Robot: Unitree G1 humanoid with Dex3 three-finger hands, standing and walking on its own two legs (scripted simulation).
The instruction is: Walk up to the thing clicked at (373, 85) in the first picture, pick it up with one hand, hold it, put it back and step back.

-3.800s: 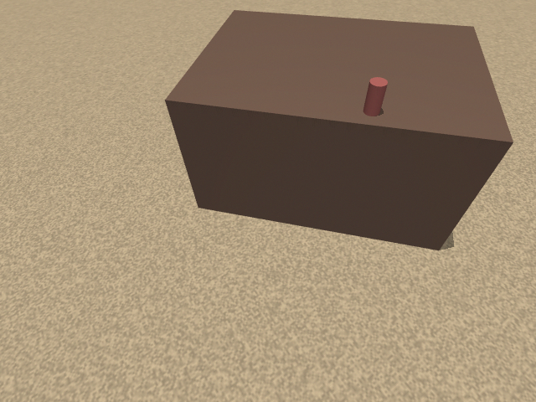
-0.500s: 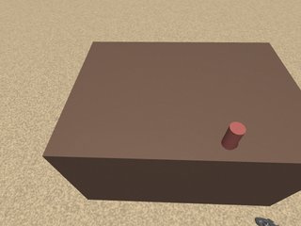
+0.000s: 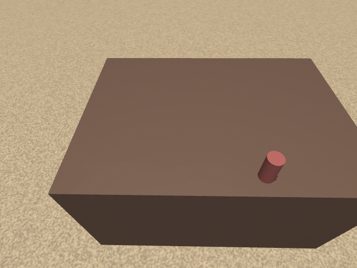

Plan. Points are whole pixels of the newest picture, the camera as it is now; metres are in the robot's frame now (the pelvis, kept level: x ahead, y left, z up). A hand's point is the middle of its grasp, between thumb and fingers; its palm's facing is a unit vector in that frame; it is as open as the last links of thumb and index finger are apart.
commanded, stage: walk up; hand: right
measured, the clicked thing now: (270, 167) +0.43 -0.26 -0.13
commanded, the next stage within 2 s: stand in 0.30 s
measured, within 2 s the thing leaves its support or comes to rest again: neither
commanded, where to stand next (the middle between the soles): +0.06 -0.02 m, yaw +0 degrees
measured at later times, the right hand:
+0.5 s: hand out of the picture +0.10 -0.25 -0.16, palm faces -0.03 +0.94 -0.33, open 7.4 cm
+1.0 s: hand out of the picture +0.11 -0.25 -0.16, palm faces -0.01 +0.94 -0.34, open 7.4 cm
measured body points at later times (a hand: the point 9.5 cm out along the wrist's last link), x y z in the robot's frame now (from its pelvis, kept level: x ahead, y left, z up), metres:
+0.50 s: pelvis +0.01 +0.00 +0.00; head +0.03 +0.00 +0.45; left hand +0.08 +0.30 -0.13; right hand +0.10 -0.30 -0.13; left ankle +0.05 +0.13 -0.75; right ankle -0.02 -0.14 -0.75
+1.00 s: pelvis +0.02 +0.00 +0.00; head +0.04 +0.01 +0.45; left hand +0.10 +0.31 -0.13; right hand +0.11 -0.30 -0.13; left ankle +0.05 +0.13 -0.75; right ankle -0.02 -0.14 -0.75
